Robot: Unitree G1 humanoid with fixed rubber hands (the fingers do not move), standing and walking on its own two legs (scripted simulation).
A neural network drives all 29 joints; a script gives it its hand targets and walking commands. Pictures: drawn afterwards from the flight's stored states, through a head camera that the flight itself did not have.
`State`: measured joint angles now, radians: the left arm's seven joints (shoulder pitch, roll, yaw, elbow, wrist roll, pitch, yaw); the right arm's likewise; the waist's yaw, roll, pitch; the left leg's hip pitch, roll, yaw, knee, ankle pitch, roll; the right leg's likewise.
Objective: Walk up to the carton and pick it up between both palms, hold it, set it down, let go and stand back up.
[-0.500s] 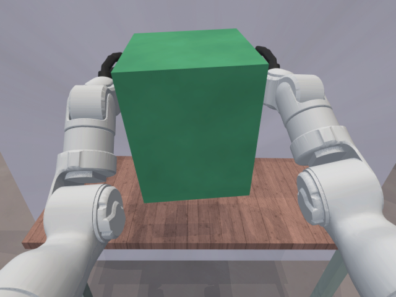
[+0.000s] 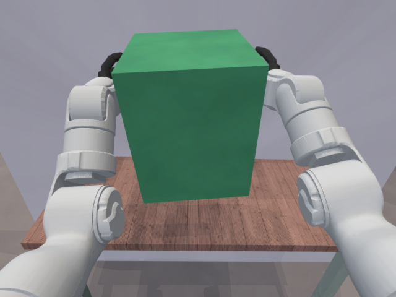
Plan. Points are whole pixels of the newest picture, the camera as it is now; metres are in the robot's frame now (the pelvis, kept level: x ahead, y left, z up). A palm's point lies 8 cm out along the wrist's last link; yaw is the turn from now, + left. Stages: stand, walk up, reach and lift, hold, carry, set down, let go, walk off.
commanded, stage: hold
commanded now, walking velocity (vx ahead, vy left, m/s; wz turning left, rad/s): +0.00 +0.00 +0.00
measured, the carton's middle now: (191, 114) +0.36 -0.01 +0.27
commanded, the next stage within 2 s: none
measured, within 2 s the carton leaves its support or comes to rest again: neither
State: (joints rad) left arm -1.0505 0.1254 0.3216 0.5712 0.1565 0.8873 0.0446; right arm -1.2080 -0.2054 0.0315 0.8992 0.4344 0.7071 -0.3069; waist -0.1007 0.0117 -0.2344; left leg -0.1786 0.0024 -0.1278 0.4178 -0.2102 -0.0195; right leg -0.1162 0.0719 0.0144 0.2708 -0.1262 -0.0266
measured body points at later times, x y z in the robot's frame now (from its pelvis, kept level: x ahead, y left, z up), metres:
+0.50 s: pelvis +0.00 +0.00 +0.00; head -0.10 +0.02 +0.44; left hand +0.39 +0.14 +0.32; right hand +0.37 -0.16 +0.33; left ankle +0.01 +0.13 -0.75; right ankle +0.01 -0.10 -0.75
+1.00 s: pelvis +0.00 +0.00 +0.00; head -0.10 +0.02 +0.44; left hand +0.39 +0.15 +0.31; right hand +0.38 -0.15 +0.33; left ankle +0.01 +0.13 -0.75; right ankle +0.01 -0.10 -0.75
